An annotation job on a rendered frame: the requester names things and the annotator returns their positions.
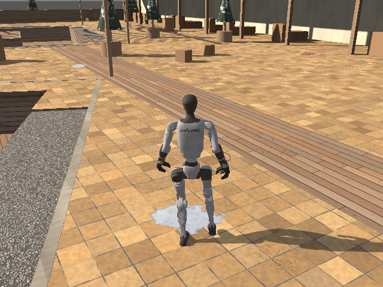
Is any robot right forearm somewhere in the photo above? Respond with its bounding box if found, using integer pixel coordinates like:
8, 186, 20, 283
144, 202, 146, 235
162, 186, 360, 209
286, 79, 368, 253
215, 144, 228, 168

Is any left robot thigh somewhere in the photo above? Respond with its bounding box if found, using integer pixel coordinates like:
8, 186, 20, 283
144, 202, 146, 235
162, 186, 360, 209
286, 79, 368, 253
171, 167, 187, 210

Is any robot left forearm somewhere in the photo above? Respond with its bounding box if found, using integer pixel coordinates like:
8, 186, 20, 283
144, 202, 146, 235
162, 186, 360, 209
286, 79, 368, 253
157, 144, 168, 164

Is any robot left upper arm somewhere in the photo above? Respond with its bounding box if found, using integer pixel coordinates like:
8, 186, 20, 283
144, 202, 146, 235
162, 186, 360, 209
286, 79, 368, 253
161, 121, 178, 153

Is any robot right hand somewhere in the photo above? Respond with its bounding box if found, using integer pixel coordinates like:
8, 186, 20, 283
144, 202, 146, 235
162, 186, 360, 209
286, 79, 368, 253
216, 165, 230, 179

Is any robot thigh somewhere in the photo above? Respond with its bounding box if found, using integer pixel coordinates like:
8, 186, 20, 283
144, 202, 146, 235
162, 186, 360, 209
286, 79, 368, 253
171, 167, 187, 210
200, 166, 212, 198

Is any right robot thigh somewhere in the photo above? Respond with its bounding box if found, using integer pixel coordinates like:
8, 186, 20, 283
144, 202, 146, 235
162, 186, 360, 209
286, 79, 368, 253
200, 166, 212, 198

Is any robot left hand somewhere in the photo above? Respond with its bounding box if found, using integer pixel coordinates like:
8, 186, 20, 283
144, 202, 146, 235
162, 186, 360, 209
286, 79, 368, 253
157, 162, 171, 172

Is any robot right upper arm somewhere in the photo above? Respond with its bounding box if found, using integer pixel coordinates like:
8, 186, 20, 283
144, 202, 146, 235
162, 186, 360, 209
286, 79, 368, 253
203, 120, 221, 154

